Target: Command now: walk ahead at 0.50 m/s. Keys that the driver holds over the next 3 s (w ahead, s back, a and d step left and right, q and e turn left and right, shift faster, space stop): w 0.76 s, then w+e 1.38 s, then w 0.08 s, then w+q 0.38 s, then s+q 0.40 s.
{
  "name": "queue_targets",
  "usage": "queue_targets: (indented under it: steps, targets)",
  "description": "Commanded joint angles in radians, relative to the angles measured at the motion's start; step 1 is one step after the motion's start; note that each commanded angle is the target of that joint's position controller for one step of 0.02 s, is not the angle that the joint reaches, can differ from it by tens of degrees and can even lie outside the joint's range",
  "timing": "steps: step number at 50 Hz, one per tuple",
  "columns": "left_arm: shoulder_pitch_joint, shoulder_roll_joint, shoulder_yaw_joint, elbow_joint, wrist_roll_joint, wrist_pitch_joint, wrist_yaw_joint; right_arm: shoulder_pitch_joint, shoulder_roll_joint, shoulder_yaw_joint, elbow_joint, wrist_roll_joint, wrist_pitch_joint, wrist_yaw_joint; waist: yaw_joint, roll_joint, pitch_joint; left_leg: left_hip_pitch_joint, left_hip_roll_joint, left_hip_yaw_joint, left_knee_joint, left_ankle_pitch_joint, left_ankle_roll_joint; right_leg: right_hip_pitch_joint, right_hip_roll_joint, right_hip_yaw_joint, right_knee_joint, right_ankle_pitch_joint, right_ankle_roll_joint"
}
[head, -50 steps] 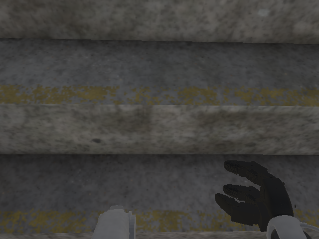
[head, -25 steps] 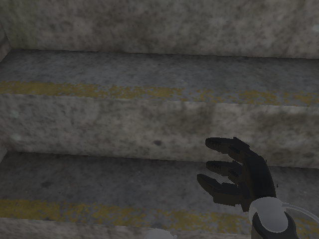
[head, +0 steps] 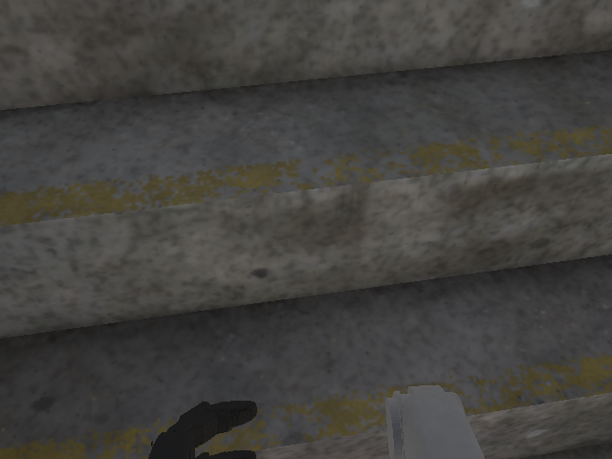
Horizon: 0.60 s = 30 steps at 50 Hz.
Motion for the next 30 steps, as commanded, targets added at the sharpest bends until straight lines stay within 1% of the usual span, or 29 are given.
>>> queue_targets:
  steps: [1,2,3,4,5,6,7,8,9,10,11,12,13,14,15,16,17,18,19,20,21,22,23,24,25,27,28,29,30]
  targets:
    - [-0.215,0.026,0.003,-0.153,-0.007,0.009,0.004,-0.043,-0.11,-0.025,-0.089,-0.001,-0.028,-0.013,0.019,0.053,0.132,0.038,0.278,-0.3,-0.354,-0.071,0.168,-0.194,-0.107,-0.091,-0.101,-0.05,0.0]
    - [-0.251,0.019,-0.006,-0.183,-0.004,0.012,-0.002,-0.006,-0.113,-0.035,-0.08,0.006,-0.012,-0.023,-0.002,0.047,0.116,0.079,0.256,-0.271,-0.387,-0.062,0.148,-0.166,-0.154,-0.121,-0.261,-0.055,0.007]
    - [-0.302,0.002,-0.011,-0.2,0.0,0.014,-0.013,0.026,-0.078,-0.029,-0.07,0.003,0.0,-0.037,-0.037,0.091,0.09,0.136,0.253,-0.279,-0.411,0.023,0.16,-0.157,-0.167,-0.151,-0.304,-0.057,0.01]
    - [-0.346,-0.014,-0.018,-0.236,0.014,0.025,-0.02,0.083,-0.087,-0.038,-0.049,-0.001,0.009,-0.058,-0.061,0.151,0.058,0.238,0.237,-0.276,-0.438,0.152,0.175,-0.155,-0.177,-0.165,-0.359,-0.096,0.001]
    - [-0.391,-0.031,-0.043,-0.245,-0.022,0.03,-0.03,0.118,-0.141,-0.059,-0.064,0.025,0.016,-0.071,-0.119,0.159,0.048,0.258,0.255,-0.231,-0.573,0.288,0.185,-0.009,-0.172,-0.22,-0.626,-0.261,-0.024]
    - [-0.36,-0.051,-0.046,-0.23,-0.043,0.032,-0.023,0.096,-0.105,-0.057,-0.059,0.017,0.026,-0.065,-0.099,0.195,0.042,0.2,0.225,-0.155,-0.576,0.5,0.196,0.209,-0.14,-0.264,-0.794,-0.337,-0.044]
    - [-0.273,-0.029,-0.038,-0.162,-0.056,0.036,-0.025,0.014,-0.099,-0.045,-0.093,0.021,0.026,-0.056,-0.055,0.127,-0.045,0.09,0.205,-0.075,-0.509,0.9,0.195,0.532,-0.047,-0.396,-0.981,-0.411,-0.042]
    - [-0.079,0.004,-0.012,-0.08,-0.037,0.034,-0.004,0.014,-0.15,-0.038,-0.106,0.034,-0.007,-0.031,0.013,0.187,-0.184,0.092,0.291,-0.057,-0.312,1.849,0.212,0.809,0.048,-0.394,-0.86,-0.429,-0.056]
    - [0.195,0.101,0.029,-0.04,-0.016,0.031,0.014,-0.056,-0.284,-0.071,-0.129,0.05,-0.045,0.004,0.153,0.287,-0.345,0.162,0.32,-0.058,-0.03,2.124,0.197,1.005,0.076,-0.275,-1.013,-0.443,-0.076]
    - [0.304,0.198,0.064,0.014,0.016,0.032,0.028,-0.13,-0.342,-0.089,-0.171,0.087,-0.076,0.051,0.215,0.261,-0.469,-0.027,0.236,-0.082,0.224,1.998,0.16,1.214,-0.006,-0.027,-1.126,-0.453,-0.104]
    - [0.323,0.284,0.092,0.014,0.05,0.014,0.044,-0.087,-0.244,-0.065,-0.197,0.067,-0.095,0.086,0.171,0.062,-0.542,-0.267,0.122,-0.193,0.527,1.632,0.147,1.374,-0.182,0.42,-1.391,-0.818,-0.179]
    - [0.296,0.346,0.12,0.012,0.052,0.036,0.05,-0.187,-0.209,-0.084,-0.221,0.037,-0.094,0.114,0.205,-0.174,-0.571,-0.402,-0.083,-0.232,1.019,0.636,0.139,1.294,-0.306,0.833,-1.824,-1.0,-0.2]
    - [0.16,0.356,0.133,0.018,0.039,0.032,0.031,-0.281,-0.107,-0.074,-0.308,-0.031,-0.083,0.1,0.162,-0.103,-0.533,-0.543,-0.128,-0.42,1.549,0.489,0.095,1.175,-0.302,0.899,-1.935,-1.012,-0.138]
    - [0.021,0.341,0.13,0.064,0.013,0.017,0.021,-0.393,-0.028,-0.06,-0.407,-0.059,-0.05,0.075,0.065,-0.068,-0.41,-0.691,-0.119,-0.392,1.798,0.482,0.066,1.046,-0.342,0.801,-1.918,-0.986,-0.101]
    - [-0.01,0.284,0.115,0.146,0.006,-0.015,0.016,-0.458,0.029,-0.034,-0.461,-0.072,-0.023,0.056,-0.006,-0.016,-0.226,-0.773,-0.094,-0.356,1.825,0.541,0.089,0.875,-0.344,0.642,-1.844,-0.861,-0.063]
    - [-0.008,0.195,0.088,0.243,0.006,-0.034,0.009,-0.453,0.076,-0.006,-0.476,-0.071,-0.001,0.046,-0.084,-0.007,-0.067,-0.848,-0.084,-0.357,1.848,0.505,0.095,0.738,-0.309,0.482,-1.818,-0.781,-0.034]
    - [0.081,0.121,0.062,0.287,-0.001,-0.048,0.008,-0.34,0.054,0.001,-0.392,-0.079,0.009,0.043,-0.065,0.112,-0.029,-0.812,-0.079,-0.333,1.717,0.546,0.1,0.873,-0.198,0.303,-1.715,-0.543,0.024]
    - [0.119,0.128,0.067,0.319,-0.007,-0.066,0.008,-0.279,0.024,-0.004,-0.336,-0.062,0.026,0.047,-0.049,0.108,-0.054,-0.797,-0.106,-0.324,1.642,0.568,0.075,0.973,-0.194,0.279,-1.695,-0.413,0.0]
    - [0.184,0.131,0.071,0.356,-0.007,-0.087,0.008,-0.271,0.016,-0.002,-0.311,-0.053,0.038,0.042,-0.029,0.073,-0.027,-0.805,-0.116,-0.331,1.604,0.54,0.057,1.021,-0.185,0.256,-1.719,-0.318,-0.013]
    - [0.246,0.163,0.083,0.375,-0.02,-0.109,0.007,-0.281,-0.012,-0.004,-0.299,-0.048,0.049,0.038,-0.002,0.016,-0.029,-0.808,-0.124,-0.331,1.559,0.496,0.051,1.108,-0.168,0.241,-1.741,-0.285,-0.027]
    - [0.264,0.191,0.094,0.385,-0.015,-0.124,0.009,-0.319,-0.031,-0.003,-0.304,-0.041,0.051,0.048,0.008,0.004,-0.044,-0.784,-0.127,-0.286,1.542,0.466,0.047,1.155,-0.183,0.25,-1.814,-0.243,-0.044]
    - [0.291,0.193,0.094,0.382,-0.011,-0.134,0.013,-0.366,-0.031,-0.001,-0.321,-0.041,0.06,0.052,0.012,0.007,-0.039,-0.778,-0.116,-0.283,1.535,0.442,0.047,1.153,-0.203,0.265,-1.853,-0.233,-0.053]
    - [0.302,0.185,0.092,0.385,-0.003,-0.144,0.015,-0.386,-0.031,0.002,-0.32,-0.037,0.066,0.058,0.006,-0.003,-0.026,-0.773,-0.105,-0.273,1.52,0.448,0.052,1.132,-0.218,0.255,-1.87,-0.257,-0.055]
    - [0.306,0.197,0.091,0.381,0.003,-0.152,0.018,-0.425,-0.024,0.007,-0.331,-0.032,0.069,0.059,0.012,-0.008,-0.022,-0.789,-0.101,-0.259,1.543,0.447,0.057,1.117,-0.239,0.25,-1.905,-0.287,-0.055]
    - [0.328,0.206,0.094,0.381,0.002,-0.155,0.021,-0.456,-0.012,0.013,-0.351,-0.037,0.065,0.058,0.018,-0.031,-0.006,-0.822,-0.08,-0.249,1.558,0.432,0.06,1.108,-0.261,0.243,-1.953,-0.322,-0.049]
    - [0.34,0.196,0.089,0.375,-0.002,-0.166,0.022,-0.503,-0.015,0.015,-0.373,-0.041,0.068,0.058,0.016,-0.064,0.014,-0.85,-0.039,-0.241,1.543,0.455,0.063,1.059,-0.287,0.215,-2.001,-0.373,-0.052]
    - [0.366,0.2,0.094,0.389,-0.003,-0.174,0.022,-0.579,0.02,0.021,-0.396,-0.048,0.068,0.061,0.037,-0.058,0.037,-0.926,-0.036,-0.226,1.568,0.476,0.071,1.07,-0.31,0.19,-2.024,-0.352,-0.054]
    - [0.399,0.206,0.097,0.384,-0.007,-0.181,0.027,-0.605,0.013,0.021,-0.408,-0.048,0.068,0.06,0.054,-0.078,0.022,-0.945,-0.008,-0.206,1.548,0.468,0.07,1.098,-0.335,0.197,-2.071,-0.358,-0.063]
    - [0.419,0.195,0.099,0.398,0.0,-0.177,0.026,-0.596,0.018,0.016,-0.393,-0.037,0.069,0.052,0.057,-0.131,-0.028,-0.964,-0.018,-0.167,1.739,0.43,0.082,1.123,-0.359,0.221,-2.092,-0.371,-0.094]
